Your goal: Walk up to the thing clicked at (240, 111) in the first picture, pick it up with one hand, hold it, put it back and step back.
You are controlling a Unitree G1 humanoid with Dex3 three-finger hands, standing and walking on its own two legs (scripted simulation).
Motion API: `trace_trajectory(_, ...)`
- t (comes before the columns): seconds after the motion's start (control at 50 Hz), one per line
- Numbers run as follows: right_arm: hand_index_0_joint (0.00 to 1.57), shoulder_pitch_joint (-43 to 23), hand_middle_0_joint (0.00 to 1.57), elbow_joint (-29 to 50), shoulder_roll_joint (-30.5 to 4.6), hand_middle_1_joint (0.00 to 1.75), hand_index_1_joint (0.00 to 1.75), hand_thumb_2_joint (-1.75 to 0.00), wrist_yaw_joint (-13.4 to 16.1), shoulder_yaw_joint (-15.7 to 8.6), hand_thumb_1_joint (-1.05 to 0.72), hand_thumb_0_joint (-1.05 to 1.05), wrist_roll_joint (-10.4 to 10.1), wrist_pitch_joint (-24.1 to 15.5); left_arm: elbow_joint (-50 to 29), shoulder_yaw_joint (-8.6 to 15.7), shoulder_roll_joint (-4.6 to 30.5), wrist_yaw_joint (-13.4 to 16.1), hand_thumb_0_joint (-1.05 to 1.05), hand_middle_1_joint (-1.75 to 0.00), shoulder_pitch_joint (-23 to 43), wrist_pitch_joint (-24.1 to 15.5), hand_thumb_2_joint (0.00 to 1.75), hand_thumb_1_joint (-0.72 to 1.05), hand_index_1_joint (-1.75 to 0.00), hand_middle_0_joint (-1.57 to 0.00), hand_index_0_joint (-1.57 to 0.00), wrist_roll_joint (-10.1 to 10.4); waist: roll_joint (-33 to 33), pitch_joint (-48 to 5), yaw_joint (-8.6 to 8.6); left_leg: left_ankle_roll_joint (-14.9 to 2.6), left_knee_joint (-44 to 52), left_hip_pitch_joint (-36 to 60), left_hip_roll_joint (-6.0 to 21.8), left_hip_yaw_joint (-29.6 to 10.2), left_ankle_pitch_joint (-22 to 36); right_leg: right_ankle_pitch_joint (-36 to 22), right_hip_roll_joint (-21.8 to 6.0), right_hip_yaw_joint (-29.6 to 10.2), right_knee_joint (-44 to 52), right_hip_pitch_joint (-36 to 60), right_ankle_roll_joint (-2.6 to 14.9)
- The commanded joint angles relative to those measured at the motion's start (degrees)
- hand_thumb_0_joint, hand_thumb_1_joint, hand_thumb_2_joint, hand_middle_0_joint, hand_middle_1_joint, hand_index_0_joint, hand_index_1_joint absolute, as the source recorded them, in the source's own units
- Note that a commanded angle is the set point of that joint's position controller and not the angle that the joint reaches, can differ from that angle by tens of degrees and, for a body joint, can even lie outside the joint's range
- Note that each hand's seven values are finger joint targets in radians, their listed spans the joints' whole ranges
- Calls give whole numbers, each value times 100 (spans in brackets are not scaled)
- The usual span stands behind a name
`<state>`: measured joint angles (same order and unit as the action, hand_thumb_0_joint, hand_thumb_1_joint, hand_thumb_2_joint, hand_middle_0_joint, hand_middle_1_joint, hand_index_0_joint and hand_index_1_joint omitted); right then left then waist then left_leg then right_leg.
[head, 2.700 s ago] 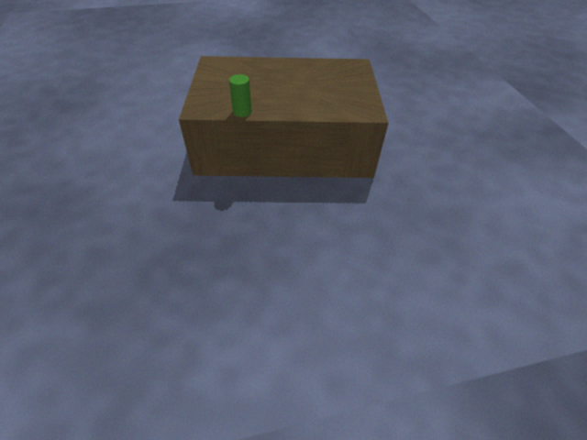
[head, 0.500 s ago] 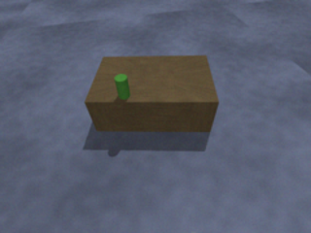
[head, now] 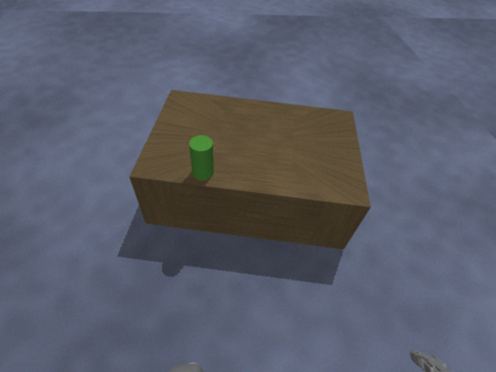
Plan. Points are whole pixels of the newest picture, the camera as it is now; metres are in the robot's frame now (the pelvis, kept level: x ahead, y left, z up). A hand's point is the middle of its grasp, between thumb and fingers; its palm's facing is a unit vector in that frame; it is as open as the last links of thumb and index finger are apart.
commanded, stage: walk up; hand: left
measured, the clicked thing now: (202, 158) +0.86 +0.18 -0.35
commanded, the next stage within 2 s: none
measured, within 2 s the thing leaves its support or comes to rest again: neither
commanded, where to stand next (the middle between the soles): +0.47 -0.01 m, yaw -2 degrees
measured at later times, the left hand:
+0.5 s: hand (123, 295) +0.26 +0.23 -0.10, palm faces -0.05 -0.90 -0.42, open 7.4 cm
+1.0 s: hand (136, 222) +0.43 +0.26 -0.13, palm faces -0.13 -0.93 -0.35, open 7.4 cm
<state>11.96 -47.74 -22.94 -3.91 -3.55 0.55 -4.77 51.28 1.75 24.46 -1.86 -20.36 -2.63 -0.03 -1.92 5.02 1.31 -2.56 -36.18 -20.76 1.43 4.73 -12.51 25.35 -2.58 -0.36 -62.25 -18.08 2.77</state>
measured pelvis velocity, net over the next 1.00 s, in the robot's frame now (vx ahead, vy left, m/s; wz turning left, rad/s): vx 0.35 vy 0.00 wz -0.05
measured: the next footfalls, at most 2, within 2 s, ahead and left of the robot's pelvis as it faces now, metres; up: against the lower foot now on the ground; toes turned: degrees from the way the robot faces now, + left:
right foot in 0.32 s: +0.27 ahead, -0.17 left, +0.00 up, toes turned -6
left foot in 0.70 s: +0.45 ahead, +0.11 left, +0.00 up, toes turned -1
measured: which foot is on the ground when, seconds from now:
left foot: down 0.00-0.32, up 0.34-0.68, down 0.70-1.00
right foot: up 0.00-0.30, down 0.32-0.72, up 0.74-1.00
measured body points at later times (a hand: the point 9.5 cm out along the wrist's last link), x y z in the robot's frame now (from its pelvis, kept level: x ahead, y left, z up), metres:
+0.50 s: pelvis +0.18 -0.04 +0.01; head +0.20 -0.07 +0.46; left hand +0.26 +0.28 -0.07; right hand +0.23 -0.36 -0.12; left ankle +0.20 +0.10 -0.67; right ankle +0.23 -0.16 -0.72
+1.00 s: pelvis +0.35 +0.00 +0.01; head +0.37 +0.01 +0.46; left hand +0.44 +0.31 -0.11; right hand +0.36 -0.33 -0.09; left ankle +0.36 +0.11 -0.72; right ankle +0.43 -0.15 -0.69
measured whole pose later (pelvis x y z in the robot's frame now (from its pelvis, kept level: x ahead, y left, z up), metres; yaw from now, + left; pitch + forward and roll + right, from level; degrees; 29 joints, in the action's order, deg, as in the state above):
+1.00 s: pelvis +0.35 +0.00 +0.01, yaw -3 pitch -3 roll +1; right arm 19.7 -48.9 -23.7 -2.3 -2.3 0.9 -4.6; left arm 51.0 2.3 24.3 -2.8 -14.9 -2.4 -0.5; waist -2.2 5.7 -1.8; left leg -1.3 -30.3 -11.4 1.7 6.2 -16.2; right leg 15.9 -5.1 1.4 -45.9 -27.9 1.1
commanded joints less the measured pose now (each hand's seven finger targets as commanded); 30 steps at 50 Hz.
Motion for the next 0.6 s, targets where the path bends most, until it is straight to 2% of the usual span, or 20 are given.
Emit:
trace_trajectory(0.0,20,461,20,292,-1453,30,30,-90,199,-388,-90,0,-93,-99,-278,387,1239,-2,0,-30,-375,-185,90,90,-30,-20,-20,30,899,-118,-145,-905,2192,870,1544,-1691,-296,-544,-431,-319,77,-1414,-34)
trace_trajectory(0.04,20,390,20,360,-1507,30,30,-90,184,-388,-90,0,-41,-136,-239,375,1111,-86,0,-30,-450,-150,90,90,-30,-20,-20,-14,1119,-186,-94,-995,2194,822,1433,-1308,-102,-733,-454,-129,581,-1184,-181)
trace_trajectory(0.08,20,479,20,384,-1512,30,30,-90,173,-392,-90,0,-6,-152,-347,396,1070,-157,0,-30,-99,-144,90,90,-30,-20,-20,-61,1055,-66,-192,-1087,2335,751,1397,-1173,-479,-847,-494,-28,1173,-1209,-262)
trace_trajectory(0.12,20,440,20,423,-1635,30,30,-90,150,-443,-90,0,-20,-159,-421,407,1017,-206,0,-30,154,-156,90,90,-30,-20,-20,-80,1109,-33,-224,-1130,2373,727,1495,-1160,-925,-1121,-531,61,1753,-1111,-233)
trace_trajectory(0.18,20,455,20,448,-1612,30,30,-90,120,-423,-90,0,-16,-122,-424,441,1012,-235,0,-30,488,-198,90,90,-30,-20,-20,-73,957,-10,-297,-961,2267,574,1277,-975,-1122,-1496,-287,327,2467,-761,-198)
trace_trajectory(0.2,20,409,20,469,-1654,30,30,-90,121,-434,-90,0,-35,-100,-412,449,972,-228,0,-30,442,-220,90,90,-30,-20,-20,-63,1017,-67,-215,-923,2125,557,1364,-1022,-1001,-1553,-273,298,2619,-494,-160)
trace_trajectory(0.22,20,382,20,478,-1643,30,30,-90,117,-424,-90,0,-38,-80,-374,446,979,-216,0,-30,420,-247,90,90,-30,-20,-20,-69,922,-123,-188,-901,1921,563,1332,-936,-773,-1595,-223,356,2798,-295,-152)
trace_trajectory(0.26,20,278,20,521,-1490,30,30,-90,125,-359,-90,0,-28,-17,-190,506,1032,-158,0,-30,-55,-306,90,90,-30,-20,-20,-90,489,-437,138,-679,979,359,1127,-648,-455,-1631,44,541,3224,744,-125)
trace_trajectory(0.28,20,495,20,519,-1222,30,30,-90,139,-251,-90,0,-12,-4,-71,593,1250,-89,0,-30,-452,-361,90,90,-30,-20,-20,-110,-85,-743,301,-518,-40,48,831,-364,-124,-1233,67,343,3438,1632,-48)
trace_trajectory(0.3,20,672,20,591,-861,30,30,-90,136,-121,-90,0,-37,-26,-30,738,1681,-12,0,-30,-883,-408,90,90,-30,-20,-20,-148,-1337,-938,494,-233,-1696,-834,250,131,-587,-248,-912,-1187,4136,2290,266)
trace_trajectory(0.32,20,691,20,597,-896,30,30,-90,150,-103,-90,0,-42,20,-165,777,2093,38,0,-30,-926,-432,90,90,-30,-20,-20,-93,-1460,-764,459,29,-2578,-1875,-332,-55,-1724,325,-2152,-3528,4956,2423,852)
trace_trajectory(0.34,20,462,20,481,-1367,30,30,-90,219,-237,-90,0,9,82,-259,720,2029,32,0,-30,-637,-401,90,90,-30,-20,-20,-13,-721,-525,403,65,-2968,-1858,95,-604,-1800,244,-2357,-3648,4822,1929,1292)
trace_trajectory(0.36,20,493,20,373,-1403,30,30,-90,229,-245,-90,0,-57,95,-334,679,1851,52,0,-30,-407,-385,90,90,-30,-20,-20,50,-446,-407,313,44,-3006,-1890,219,-881,-1418,-264,-2066,-2933,4731,1798,1269)
trace_trajectory(0.4,20,657,20,203,-1316,30,30,-90,179,-230,-90,0,-92,103,-448,594,1591,78,0,-30,-9,-365,90,90,-30,-20,-20,25,-590,-279,92,68,-2547,-1560,449,-854,-1097,-644,-1642,-1858,4695,1282,1077)
trace_trajectory(0.42,20,835,20,93,-1265,30,30,-90,143,-244,-90,0,-71,122,-463,565,1553,73,0,-30,172,-359,90,90,-30,-20,-20,10,-745,-246,-34,121,-2175,-1188,472,-754,-912,-799,-1433,-1321,4692,857,998)
trace_trajectory(0.44,20,858,20,39,-1235,30,30,-90,94,-254,-90,0,-44,135,-499,549,1500,60,0,-30,145,-358,90,90,-30,-20,-20,-12,-806,-230,-22,146,-1865,-1004,390,-600,-872,-967,-1247,-1018,4636,704,964)
trace_trajectory(0.46,20,818,20,35,-1198,30,30,-90,59,-269,-90,0,-11,159,-520,543,1509,53,0,-30,85,-356,90,90,-30,-20,-20,-32,-812,-194,18,190,-1633,-871,338,-473,-803,-871,-1187,-880,4653,532,963)
trace_trajectory(0.5,20,612,20,112,-1134,30,30,-90,9,-281,-90,0,44,171,-583,580,1596,32,0,-30,45,-362,90,90,-30,-20,-20,-61,-920,-167,90,243,-1150,-820,371,-370,-631,-345,-1259,-864,4773,443,1038)
trace_trajectory(0.54,20,437,20,158,-1140,30,30,-90,-24,-307,-90,0,59,149,-636,587,1613,25,0,-30,104,-358,90,90,-30,-20,-20,-61,-851,-165,94,261,-714,-643,400,-320,-320,-39,-1270,-807,4770,363,1000)
trace_trajectory(0.58,20,416,20,157,-1156,30,30,-90,-35,-338,-90,0,59,111,-717,565,1656,21,0,-30,316,-345,90,90,-30,-20,-20,-62,-821,-162,5,247,-406,-265,386,-274,-133,256,-1305,-740,4668,93,927)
